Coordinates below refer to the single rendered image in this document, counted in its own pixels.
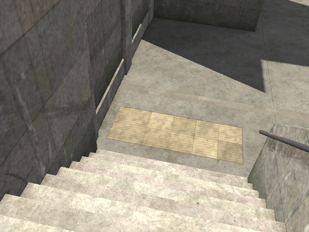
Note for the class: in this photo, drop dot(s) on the stairs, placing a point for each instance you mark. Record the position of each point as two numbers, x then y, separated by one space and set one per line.
115 192

